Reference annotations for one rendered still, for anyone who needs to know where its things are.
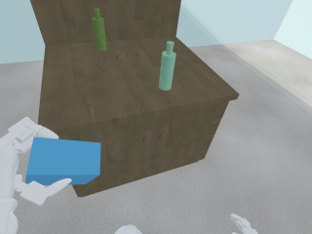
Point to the robot left forearm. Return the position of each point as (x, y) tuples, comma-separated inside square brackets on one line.
[(9, 223)]

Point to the robot right hand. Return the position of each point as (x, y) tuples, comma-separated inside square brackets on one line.
[(243, 225)]

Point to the sponge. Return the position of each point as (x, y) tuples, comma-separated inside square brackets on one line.
[(53, 159)]

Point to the robot left hand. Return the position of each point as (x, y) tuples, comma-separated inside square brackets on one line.
[(19, 139)]

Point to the table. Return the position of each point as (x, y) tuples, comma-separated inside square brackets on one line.
[(113, 97)]

